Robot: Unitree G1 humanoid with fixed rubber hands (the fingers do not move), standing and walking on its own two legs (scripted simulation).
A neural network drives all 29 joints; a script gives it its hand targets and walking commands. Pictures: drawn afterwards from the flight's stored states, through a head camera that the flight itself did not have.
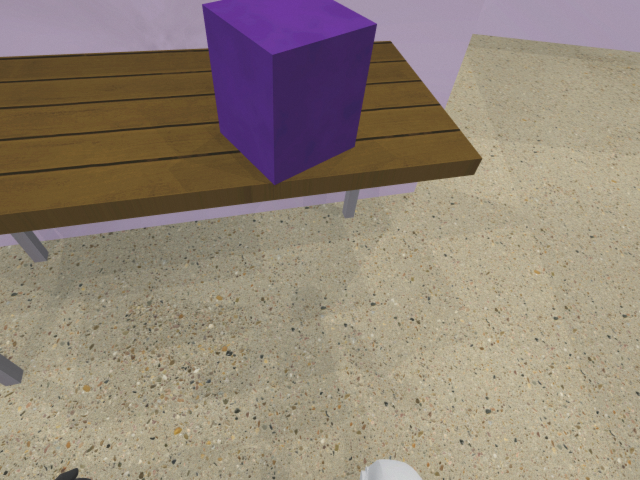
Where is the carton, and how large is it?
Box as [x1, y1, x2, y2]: [202, 0, 376, 184]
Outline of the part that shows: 202,4 220,132 264,175 275,184 354,146 376,26 374,22 333,0 220,0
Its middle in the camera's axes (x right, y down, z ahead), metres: -0.06 -0.29 +0.74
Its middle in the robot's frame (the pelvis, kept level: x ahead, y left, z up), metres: +0.77 +0.04 +0.08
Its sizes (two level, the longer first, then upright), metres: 0.210 0.200 0.250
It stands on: a table, 0.71 m high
